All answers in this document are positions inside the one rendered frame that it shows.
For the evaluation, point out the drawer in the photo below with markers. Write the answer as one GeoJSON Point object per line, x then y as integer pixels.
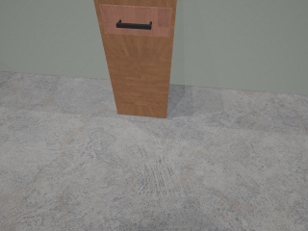
{"type": "Point", "coordinates": [159, 16]}

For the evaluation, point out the cabinet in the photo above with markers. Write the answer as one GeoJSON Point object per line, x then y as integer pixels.
{"type": "Point", "coordinates": [139, 65]}

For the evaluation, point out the handle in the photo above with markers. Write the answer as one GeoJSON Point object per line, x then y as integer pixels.
{"type": "Point", "coordinates": [134, 25]}

